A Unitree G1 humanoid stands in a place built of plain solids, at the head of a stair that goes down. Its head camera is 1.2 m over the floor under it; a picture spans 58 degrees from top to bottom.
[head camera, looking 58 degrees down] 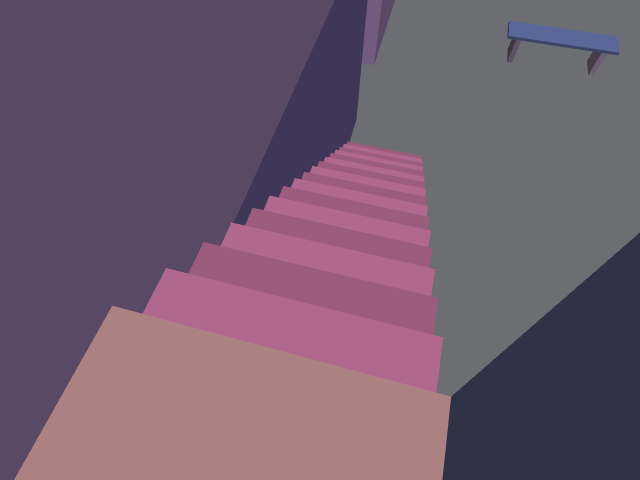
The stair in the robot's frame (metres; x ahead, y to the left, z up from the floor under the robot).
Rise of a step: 0.19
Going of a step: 0.24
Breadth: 1.00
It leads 15 degrees to the right of straight ahead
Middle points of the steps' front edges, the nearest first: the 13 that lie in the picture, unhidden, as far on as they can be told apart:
0.39 0.13 0.00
0.62 0.07 -0.19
0.85 0.01 -0.37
1.07 -0.05 -0.56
1.30 -0.11 -0.75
1.53 -0.17 -0.93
1.76 -0.23 -1.12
1.98 -0.30 -1.31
2.21 -0.36 -1.49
2.44 -0.42 -1.68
2.67 -0.48 -1.87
2.90 -0.54 -2.06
3.12 -0.60 -2.24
